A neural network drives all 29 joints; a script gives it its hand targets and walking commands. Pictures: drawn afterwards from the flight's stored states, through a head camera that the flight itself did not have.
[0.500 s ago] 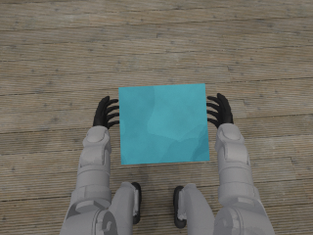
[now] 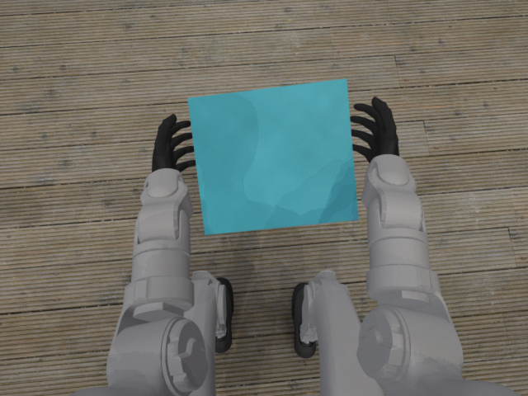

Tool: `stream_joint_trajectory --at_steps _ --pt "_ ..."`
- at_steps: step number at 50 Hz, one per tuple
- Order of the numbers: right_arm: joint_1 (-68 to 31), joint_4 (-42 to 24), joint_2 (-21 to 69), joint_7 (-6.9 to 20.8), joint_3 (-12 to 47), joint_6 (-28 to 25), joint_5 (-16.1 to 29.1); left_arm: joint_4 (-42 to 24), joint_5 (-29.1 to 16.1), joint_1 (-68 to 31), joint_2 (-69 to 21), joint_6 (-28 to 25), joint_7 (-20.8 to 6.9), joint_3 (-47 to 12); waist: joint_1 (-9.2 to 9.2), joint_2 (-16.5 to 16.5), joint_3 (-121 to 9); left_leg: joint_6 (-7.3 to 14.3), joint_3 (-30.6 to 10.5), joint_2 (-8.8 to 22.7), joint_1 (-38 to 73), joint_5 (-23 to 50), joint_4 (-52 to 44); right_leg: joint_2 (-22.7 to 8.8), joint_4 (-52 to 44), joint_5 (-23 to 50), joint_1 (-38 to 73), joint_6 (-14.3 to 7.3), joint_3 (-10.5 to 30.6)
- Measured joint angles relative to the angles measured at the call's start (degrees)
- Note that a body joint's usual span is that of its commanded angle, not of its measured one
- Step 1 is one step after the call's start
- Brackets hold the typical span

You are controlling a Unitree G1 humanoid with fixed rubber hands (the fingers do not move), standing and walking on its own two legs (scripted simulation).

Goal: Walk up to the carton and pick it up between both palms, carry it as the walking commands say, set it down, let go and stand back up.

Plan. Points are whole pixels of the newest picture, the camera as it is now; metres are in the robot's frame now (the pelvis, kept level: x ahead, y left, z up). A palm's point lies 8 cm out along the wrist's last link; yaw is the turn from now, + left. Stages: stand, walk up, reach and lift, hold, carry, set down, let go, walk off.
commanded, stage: set down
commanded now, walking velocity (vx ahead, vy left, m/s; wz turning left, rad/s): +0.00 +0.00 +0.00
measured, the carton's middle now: (274, 161) +0.46 -0.02 -0.16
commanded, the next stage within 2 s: none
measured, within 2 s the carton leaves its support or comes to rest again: neither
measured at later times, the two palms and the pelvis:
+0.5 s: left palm (185, 175) +0.44 +0.14 -0.17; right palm (361, 157) +0.47 -0.17 -0.14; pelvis -0.01 +0.00 -0.07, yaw +0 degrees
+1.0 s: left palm (193, 177) +0.46 +0.14 -0.25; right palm (346, 160) +0.49 -0.17 -0.23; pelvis -0.02 +0.00 -0.13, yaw +1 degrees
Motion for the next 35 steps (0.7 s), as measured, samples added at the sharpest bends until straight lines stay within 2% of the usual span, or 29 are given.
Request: stream_joint_trajectory --at_steps 10,35 --pt "-4.0 0.0 -1.9 0.0 0.0 0.8 0.1 0.0 0.0 -3.9 0.0 0.6 1.5 0.2 0.0 0.2 -0.2 0.0 0.0 0.0 -8.4 -1.2 6.3 0.0 6.7 -1.3 -8.6 0.0 0.4" --pt "-11.5 2.1 -4.9 0.0 0.0 0.7 1.4 0.0 -0.1 -10.1 0.9 0.1 1.8 1.8 0.1 -0.6 -0.2 0.0 0.0 -0.1 -25.0 -3.2 17.8 0.3 17.9 -3.2 -25.1 0.0 1.1"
